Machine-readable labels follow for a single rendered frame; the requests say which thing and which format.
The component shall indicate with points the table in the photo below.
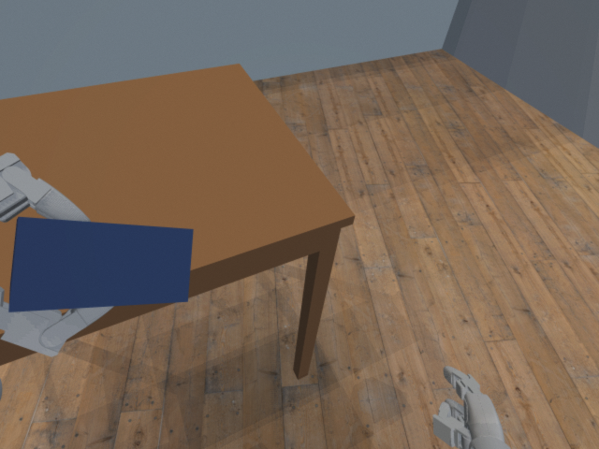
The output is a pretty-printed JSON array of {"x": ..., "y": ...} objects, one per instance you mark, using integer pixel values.
[{"x": 201, "y": 149}]

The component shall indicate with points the robot right hand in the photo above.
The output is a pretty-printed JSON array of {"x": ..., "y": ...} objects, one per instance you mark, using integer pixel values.
[{"x": 457, "y": 425}]

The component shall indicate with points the robot left hand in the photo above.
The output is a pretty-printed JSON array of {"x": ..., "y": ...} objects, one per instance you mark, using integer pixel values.
[{"x": 44, "y": 332}]

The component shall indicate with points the sponge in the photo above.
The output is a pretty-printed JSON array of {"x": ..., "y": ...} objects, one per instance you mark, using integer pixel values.
[{"x": 61, "y": 264}]

